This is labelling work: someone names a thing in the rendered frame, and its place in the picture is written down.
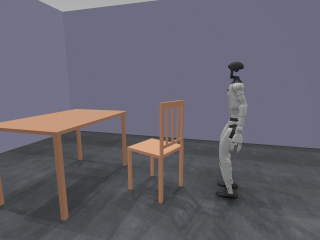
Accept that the robot left hand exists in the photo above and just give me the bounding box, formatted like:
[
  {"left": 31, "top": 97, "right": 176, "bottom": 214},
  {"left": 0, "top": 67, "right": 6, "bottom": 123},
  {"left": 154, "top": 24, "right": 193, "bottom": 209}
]
[{"left": 230, "top": 133, "right": 243, "bottom": 153}]

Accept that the humanoid robot head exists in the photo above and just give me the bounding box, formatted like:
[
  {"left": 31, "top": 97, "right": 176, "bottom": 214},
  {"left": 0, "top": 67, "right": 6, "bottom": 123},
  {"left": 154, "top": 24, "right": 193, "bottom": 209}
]
[{"left": 228, "top": 62, "right": 244, "bottom": 84}]

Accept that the left robot upper arm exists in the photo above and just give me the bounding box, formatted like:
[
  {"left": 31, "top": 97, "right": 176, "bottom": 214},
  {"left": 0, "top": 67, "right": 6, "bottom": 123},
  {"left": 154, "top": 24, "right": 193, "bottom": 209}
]
[{"left": 232, "top": 83, "right": 248, "bottom": 110}]

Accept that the left robot thigh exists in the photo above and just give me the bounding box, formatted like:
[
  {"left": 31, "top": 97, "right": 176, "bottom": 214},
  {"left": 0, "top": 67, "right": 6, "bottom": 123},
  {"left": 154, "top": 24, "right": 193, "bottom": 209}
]
[{"left": 219, "top": 125, "right": 236, "bottom": 166}]

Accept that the left robot forearm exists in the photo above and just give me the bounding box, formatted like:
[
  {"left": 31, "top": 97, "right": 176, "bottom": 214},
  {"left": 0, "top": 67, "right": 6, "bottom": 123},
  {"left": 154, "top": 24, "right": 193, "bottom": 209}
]
[{"left": 235, "top": 104, "right": 247, "bottom": 134}]

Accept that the chair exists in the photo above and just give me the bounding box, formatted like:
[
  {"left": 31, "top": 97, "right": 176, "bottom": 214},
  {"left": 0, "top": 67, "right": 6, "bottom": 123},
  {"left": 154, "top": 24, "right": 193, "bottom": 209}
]
[{"left": 127, "top": 100, "right": 184, "bottom": 204}]

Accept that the table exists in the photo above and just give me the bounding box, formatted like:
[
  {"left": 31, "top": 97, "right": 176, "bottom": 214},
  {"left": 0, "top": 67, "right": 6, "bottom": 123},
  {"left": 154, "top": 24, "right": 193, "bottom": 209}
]
[{"left": 0, "top": 109, "right": 127, "bottom": 221}]

